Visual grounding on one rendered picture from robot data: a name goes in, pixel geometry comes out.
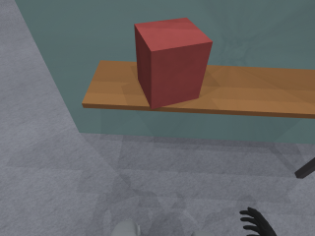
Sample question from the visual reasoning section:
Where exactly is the robot left thigh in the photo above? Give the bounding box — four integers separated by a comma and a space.
110, 220, 141, 236

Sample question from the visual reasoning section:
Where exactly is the table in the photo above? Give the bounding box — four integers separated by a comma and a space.
82, 60, 315, 179

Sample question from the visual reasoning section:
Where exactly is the robot right hand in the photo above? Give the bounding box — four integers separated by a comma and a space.
239, 207, 277, 236

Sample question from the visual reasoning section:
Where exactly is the carton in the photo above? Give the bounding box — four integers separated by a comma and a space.
134, 18, 213, 109

